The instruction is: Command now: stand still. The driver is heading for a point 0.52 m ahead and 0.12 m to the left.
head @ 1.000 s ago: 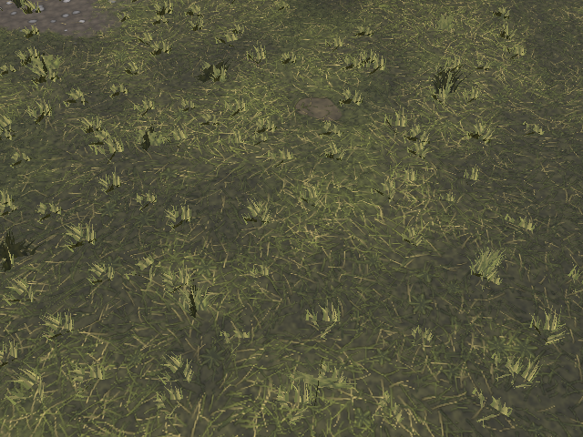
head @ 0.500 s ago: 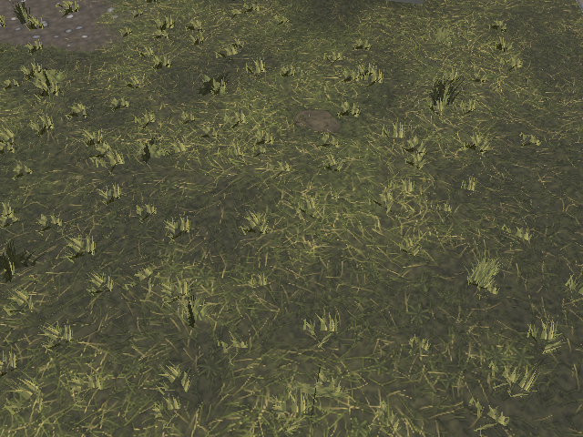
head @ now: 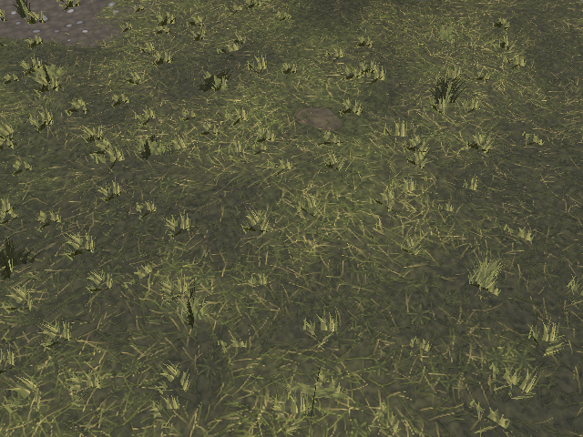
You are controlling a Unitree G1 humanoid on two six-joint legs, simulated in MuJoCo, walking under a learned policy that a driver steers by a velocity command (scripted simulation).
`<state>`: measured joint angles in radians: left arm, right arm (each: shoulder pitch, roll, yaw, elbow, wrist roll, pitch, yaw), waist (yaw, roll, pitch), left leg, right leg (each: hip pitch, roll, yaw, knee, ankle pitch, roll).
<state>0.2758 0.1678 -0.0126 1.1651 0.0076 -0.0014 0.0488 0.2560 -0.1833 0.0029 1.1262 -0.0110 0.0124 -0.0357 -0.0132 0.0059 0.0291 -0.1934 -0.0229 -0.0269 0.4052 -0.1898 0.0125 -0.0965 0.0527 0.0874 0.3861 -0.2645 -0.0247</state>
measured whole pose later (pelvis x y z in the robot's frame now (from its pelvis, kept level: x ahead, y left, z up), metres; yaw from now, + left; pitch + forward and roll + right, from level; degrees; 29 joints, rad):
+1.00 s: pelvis +0.11 +0.06 -0.01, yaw +0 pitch +1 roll +0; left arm 0.29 0.22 0.06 1.01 0.03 -0.08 -0.02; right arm 0.31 -0.21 -0.07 1.00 -0.03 -0.08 0.01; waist -0.02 -0.03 -0.02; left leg -0.24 -0.03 0.09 0.52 -0.31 0.07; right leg -0.39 -0.02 0.04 1.10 -0.29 -0.12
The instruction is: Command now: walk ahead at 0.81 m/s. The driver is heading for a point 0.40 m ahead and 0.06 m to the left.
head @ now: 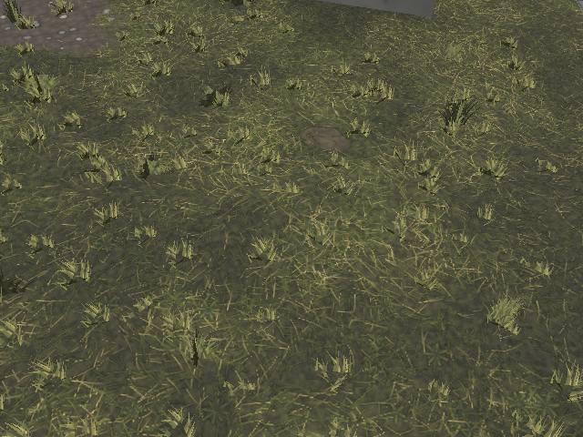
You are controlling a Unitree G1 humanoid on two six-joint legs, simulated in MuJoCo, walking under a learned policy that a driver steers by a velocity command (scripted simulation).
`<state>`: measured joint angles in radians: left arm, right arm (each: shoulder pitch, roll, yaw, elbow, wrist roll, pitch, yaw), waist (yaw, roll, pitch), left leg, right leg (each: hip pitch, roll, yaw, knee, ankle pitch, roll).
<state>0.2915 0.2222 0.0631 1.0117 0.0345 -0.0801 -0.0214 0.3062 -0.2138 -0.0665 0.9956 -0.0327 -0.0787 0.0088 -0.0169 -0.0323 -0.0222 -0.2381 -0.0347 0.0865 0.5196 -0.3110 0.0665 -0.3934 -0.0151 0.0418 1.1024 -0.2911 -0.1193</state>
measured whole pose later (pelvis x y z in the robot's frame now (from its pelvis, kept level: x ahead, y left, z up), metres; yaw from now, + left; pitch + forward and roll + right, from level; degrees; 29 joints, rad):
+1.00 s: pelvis +0.52 +0.01 +0.00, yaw +0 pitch -1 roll +0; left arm 0.29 0.15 0.01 1.08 0.02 0.00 0.03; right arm 0.22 -0.14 0.00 1.03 -0.01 -0.02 -0.04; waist 0.01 -0.02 0.04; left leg -0.30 -0.04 0.08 0.47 -0.15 0.07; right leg -0.13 0.02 -0.03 0.49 -0.32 -0.03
